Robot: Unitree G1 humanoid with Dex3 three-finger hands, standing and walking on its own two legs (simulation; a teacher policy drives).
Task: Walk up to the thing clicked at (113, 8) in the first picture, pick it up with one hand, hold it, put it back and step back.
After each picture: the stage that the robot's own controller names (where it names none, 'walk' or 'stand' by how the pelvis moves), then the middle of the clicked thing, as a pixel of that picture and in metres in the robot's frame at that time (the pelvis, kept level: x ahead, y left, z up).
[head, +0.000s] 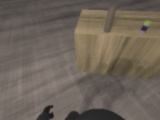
stand; (109, 20) +0.94 -0.12 +0.14
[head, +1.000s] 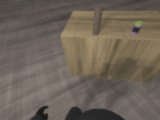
walk; (97, 21) +0.83 +0.03 +0.17
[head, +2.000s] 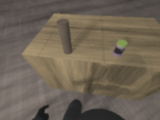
walk; (65, 39) +0.49 +0.25 +0.15
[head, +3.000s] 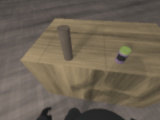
stand; (66, 45) +0.45 +0.21 +0.16
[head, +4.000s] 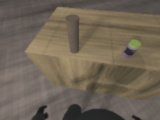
stand; (73, 37) +0.50 +0.16 +0.15
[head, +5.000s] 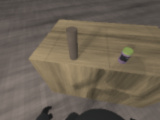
stand; (72, 45) +0.49 +0.17 +0.13
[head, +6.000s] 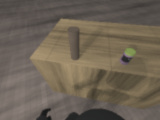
stand; (74, 45) +0.49 +0.16 +0.13
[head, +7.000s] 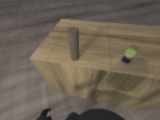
stand; (74, 46) +0.48 +0.16 +0.13
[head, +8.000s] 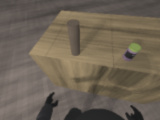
rise first; (74, 40) +0.49 +0.16 +0.14
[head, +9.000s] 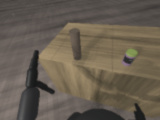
go down; (76, 46) +0.50 +0.18 +0.14
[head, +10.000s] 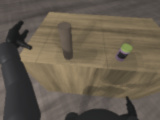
go down; (66, 44) +0.47 +0.16 +0.14
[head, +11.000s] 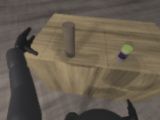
approach; (69, 42) +0.49 +0.17 +0.14
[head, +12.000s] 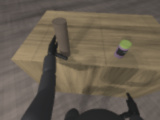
close in; (63, 40) +0.47 +0.18 +0.17
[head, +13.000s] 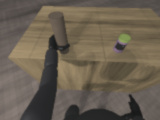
lift; (61, 36) +0.49 +0.18 +0.18
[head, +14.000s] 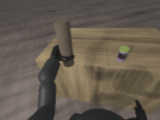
lift; (65, 46) +0.34 +0.16 +0.28
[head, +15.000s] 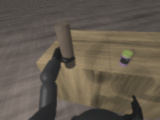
hold; (66, 48) +0.34 +0.17 +0.27
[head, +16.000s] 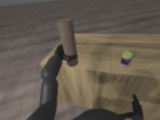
hold; (69, 45) +0.33 +0.15 +0.31
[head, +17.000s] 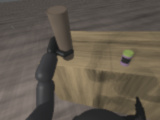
hold; (64, 39) +0.31 +0.16 +0.35
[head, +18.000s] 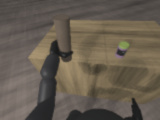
crouch; (64, 42) +0.39 +0.17 +0.25
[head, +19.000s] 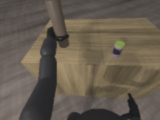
lower; (59, 26) +0.49 +0.18 +0.29
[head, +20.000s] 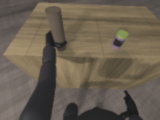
lower; (58, 32) +0.51 +0.18 +0.19
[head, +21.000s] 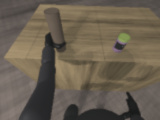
lower; (57, 33) +0.50 +0.20 +0.18
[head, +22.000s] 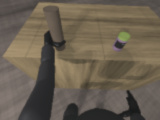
lower; (56, 32) +0.51 +0.20 +0.18
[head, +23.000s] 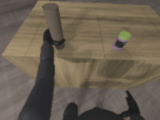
lower; (56, 30) +0.52 +0.20 +0.19
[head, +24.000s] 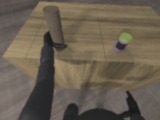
open; (56, 32) +0.50 +0.20 +0.18
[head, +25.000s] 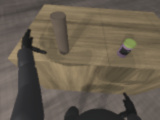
sink last; (61, 37) +0.48 +0.18 +0.17
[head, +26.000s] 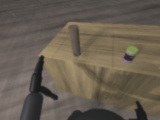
sink last; (75, 42) +0.53 +0.20 +0.15
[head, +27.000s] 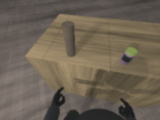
stand; (69, 41) +0.49 +0.20 +0.14
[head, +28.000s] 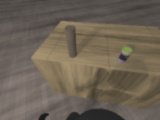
stand; (71, 43) +0.53 +0.19 +0.14
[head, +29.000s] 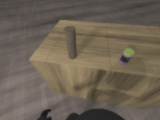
stand; (71, 44) +0.50 +0.18 +0.13
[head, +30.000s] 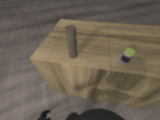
stand; (72, 43) +0.51 +0.18 +0.13
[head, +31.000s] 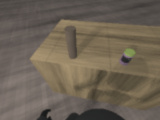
stand; (71, 44) +0.50 +0.18 +0.13
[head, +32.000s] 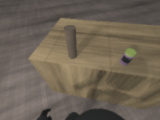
stand; (71, 44) +0.50 +0.18 +0.13
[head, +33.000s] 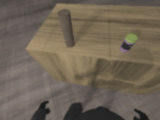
walk; (67, 31) +0.55 +0.20 +0.14
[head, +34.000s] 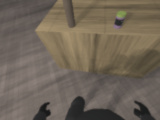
walk; (69, 12) +0.77 +0.25 +0.17
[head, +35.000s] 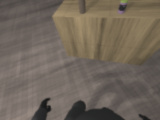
walk; out of the picture +1.06 +0.19 +0.15
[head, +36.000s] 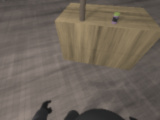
stand; (82, 9) +1.13 +0.19 +0.14
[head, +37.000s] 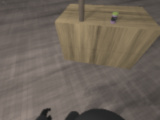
stand; (81, 10) +1.15 +0.19 +0.13
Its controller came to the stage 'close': yes
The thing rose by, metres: 0.21
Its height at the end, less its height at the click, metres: +0.00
